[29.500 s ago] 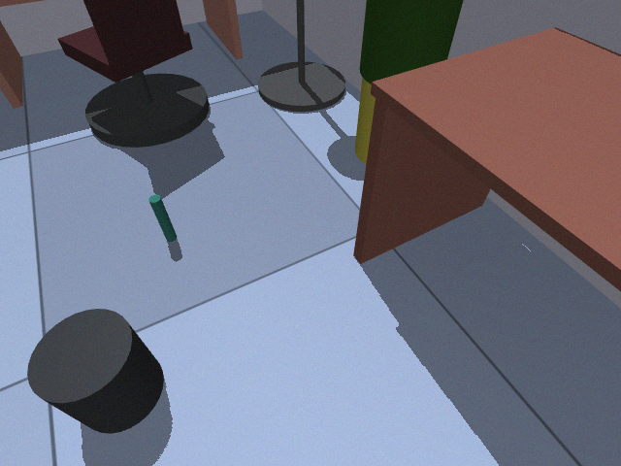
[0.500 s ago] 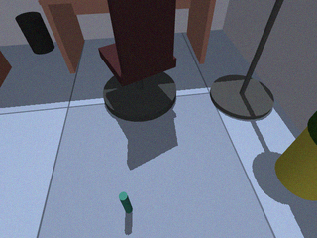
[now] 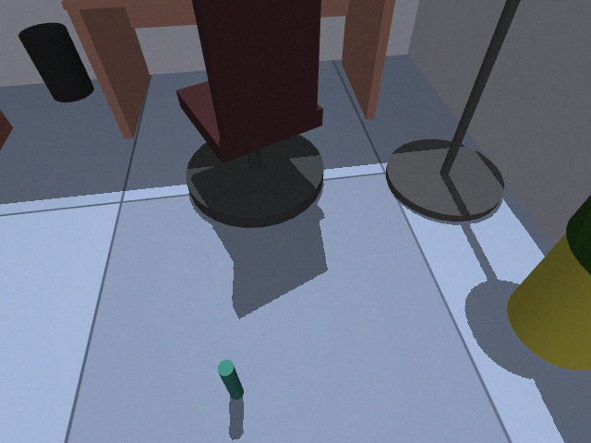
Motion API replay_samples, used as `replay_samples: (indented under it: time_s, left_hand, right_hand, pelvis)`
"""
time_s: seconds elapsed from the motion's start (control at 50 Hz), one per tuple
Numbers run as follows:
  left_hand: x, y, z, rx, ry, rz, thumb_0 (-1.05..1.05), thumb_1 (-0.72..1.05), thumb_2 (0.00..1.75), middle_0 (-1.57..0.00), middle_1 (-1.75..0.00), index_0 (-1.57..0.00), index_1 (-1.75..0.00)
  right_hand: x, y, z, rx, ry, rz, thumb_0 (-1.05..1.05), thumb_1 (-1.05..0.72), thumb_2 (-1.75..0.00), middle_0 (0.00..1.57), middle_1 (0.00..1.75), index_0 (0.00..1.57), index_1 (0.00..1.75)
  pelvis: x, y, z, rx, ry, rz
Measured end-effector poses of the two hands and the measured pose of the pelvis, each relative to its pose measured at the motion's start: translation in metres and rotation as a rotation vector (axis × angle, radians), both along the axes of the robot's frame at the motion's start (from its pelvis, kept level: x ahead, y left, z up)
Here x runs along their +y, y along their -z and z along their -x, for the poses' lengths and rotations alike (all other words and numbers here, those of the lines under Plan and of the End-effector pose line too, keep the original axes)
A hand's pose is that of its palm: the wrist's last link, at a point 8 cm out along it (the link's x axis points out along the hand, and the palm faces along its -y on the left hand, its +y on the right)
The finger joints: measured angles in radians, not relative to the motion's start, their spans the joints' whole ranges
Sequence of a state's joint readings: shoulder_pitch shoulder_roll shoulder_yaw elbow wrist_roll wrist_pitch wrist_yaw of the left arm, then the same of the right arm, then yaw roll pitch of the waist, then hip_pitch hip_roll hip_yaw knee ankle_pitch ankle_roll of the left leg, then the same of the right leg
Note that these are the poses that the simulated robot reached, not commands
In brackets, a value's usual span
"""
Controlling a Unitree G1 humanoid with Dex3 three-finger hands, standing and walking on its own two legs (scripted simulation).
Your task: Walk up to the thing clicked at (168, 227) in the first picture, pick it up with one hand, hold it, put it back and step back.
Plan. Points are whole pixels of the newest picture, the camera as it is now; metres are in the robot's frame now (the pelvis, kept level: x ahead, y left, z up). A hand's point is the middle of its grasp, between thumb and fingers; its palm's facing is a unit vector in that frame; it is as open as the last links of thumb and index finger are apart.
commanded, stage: stand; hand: left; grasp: from the side
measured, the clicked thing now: (231, 381) +0.40 +0.21 -0.67
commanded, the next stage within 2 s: step back in 0.38 s
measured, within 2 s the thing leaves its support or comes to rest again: neither
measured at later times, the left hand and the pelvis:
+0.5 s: hand out of the picture +0.07 +0.26 -0.16, palm faces +0.01 -0.93 -0.36, open 7.3 cm; pelvis -0.02 +0.00 -0.01, yaw +0 degrees
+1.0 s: hand out of the picture +0.02 +0.29 -0.18, palm faces -0.09 -0.93 -0.37, open 7.3 cm; pelvis -0.10 +0.04 -0.02, yaw -3 degrees
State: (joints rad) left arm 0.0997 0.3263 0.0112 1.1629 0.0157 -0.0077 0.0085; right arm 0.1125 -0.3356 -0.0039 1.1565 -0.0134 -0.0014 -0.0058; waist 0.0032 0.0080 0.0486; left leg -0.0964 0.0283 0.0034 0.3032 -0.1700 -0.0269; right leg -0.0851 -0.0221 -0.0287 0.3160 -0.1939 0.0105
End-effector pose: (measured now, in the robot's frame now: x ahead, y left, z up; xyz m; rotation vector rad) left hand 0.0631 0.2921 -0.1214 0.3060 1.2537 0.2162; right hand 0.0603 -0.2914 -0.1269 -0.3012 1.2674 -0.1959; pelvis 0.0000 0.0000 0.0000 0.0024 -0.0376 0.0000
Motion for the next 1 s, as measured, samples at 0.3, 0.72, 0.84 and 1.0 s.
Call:
replay_samples:
  time_s: [0.3, 0.72, 0.84, 1.0]
  left_hand:
    - [0.0, 0.0, -0.001, -0.001, 0.001, 0.002, 0.01, 0.91, 0.9, -0.2, -0.3, -0.21, -0.3]
    - [0.058, 0.025, -0.014, -0.09, 0.039, -0.035, 0.01, 0.91, 0.9, -0.2, -0.3, -0.21, -0.3]
    - [0.054, 0.021, -0.003, -0.101, 0.059, -0.014, 0.01, 0.91, 0.9, -0.2, -0.3, -0.21, -0.3]
    - [0.044, 0.023, 0.045, -0.044, 0.104, -0.022, 0.01, 0.91, 0.9, -0.2, -0.3, -0.21, -0.3]
  right_hand:
    - [0.0, -0.001, -0.004, -0.007, -0.005, -0.001, 0.0, -0.91, -0.89, 0.2, 0.3, 0.2, 0.3]
    - [0.009, 0.0, 0.044, 0.019, 0.01, 0.099, 0.0, -0.91, -0.89, 0.2, 0.3, 0.2, 0.3]
    - [0.025, -0.01, 0.076, 0.047, 0.009, 0.101, 0.0, -0.91, -0.89, 0.2, 0.3, 0.2, 0.3]
    - [0.023, -0.002, 0.087, -0.081, 0.022, 0.078, 0.0, -0.91, -0.89, 0.2, 0.3, 0.2, 0.3]
  pelvis:
    - [-0.001, 0.0, -0.003, -0.001, 0.003, 0.0]
    - [0.039, 0.027, 0.051, 0.015, 0.002, 0.016]
    - [0.043, 0.016, 0.07, 0.021, 0.01, 0.03]
    - [0.038, 0.022, 0.104, 0.008, 0.06, 0.013]
